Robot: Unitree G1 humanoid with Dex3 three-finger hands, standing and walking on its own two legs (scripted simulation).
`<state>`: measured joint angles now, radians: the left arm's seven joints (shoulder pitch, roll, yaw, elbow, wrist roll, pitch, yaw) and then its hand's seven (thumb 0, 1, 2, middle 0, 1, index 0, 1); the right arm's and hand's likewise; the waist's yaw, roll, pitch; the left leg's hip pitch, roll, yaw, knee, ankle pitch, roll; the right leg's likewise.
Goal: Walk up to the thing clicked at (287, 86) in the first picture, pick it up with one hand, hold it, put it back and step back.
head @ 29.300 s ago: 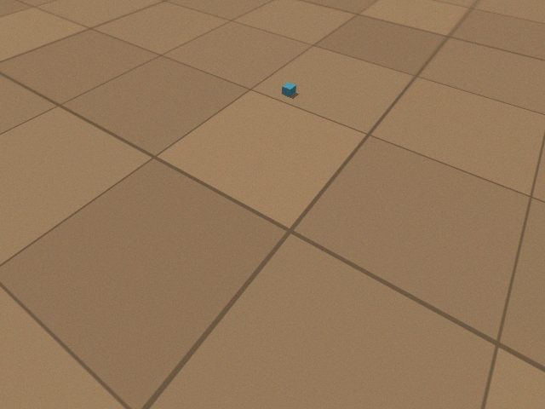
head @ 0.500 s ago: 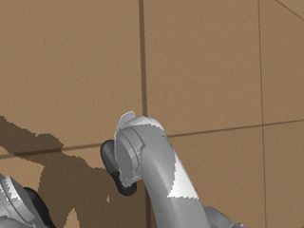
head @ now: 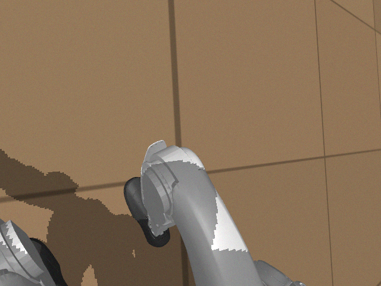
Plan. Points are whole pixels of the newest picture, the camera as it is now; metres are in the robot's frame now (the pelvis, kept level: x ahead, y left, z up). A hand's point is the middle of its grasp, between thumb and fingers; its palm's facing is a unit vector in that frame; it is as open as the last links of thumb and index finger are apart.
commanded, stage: open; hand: left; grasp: from above
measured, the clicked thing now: out of the picture +0.43 +0.39 -0.30
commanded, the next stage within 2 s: withdraw in 0.48 s
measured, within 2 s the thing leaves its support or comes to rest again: neither
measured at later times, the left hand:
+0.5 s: hand out of the picture +0.43 +0.39 -0.26, palm faces -0.02 -0.45 -0.89, open 12.9 cm
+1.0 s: hand out of the picture +0.44 +0.44 -0.15, palm faces -0.02 -0.36 -0.93, open 14.0 cm
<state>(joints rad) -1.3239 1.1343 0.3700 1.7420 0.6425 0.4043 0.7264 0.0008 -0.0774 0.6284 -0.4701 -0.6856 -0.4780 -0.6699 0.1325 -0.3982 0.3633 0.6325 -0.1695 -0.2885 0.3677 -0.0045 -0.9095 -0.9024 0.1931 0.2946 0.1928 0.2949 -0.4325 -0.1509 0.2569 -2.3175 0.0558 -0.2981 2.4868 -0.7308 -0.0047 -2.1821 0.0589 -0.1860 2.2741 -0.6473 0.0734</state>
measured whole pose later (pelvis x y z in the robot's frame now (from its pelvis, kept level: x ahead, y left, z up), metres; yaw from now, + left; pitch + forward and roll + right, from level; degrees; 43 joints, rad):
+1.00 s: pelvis +0.01 +0.00 +0.01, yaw +2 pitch +34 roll -15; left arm -1.15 0.93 0.26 1.35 0.75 0.48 0.46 0.00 -0.46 0.93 -0.11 -0.96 -0.12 -0.94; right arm 0.23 -0.34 0.19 0.73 -0.10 -0.27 0.34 0.00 -0.91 -0.90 0.19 0.29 0.19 0.29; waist -0.30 -0.02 0.06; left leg -2.33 0.05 -0.24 2.44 -0.73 -0.01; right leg -2.21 0.04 -0.15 2.26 -0.67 0.06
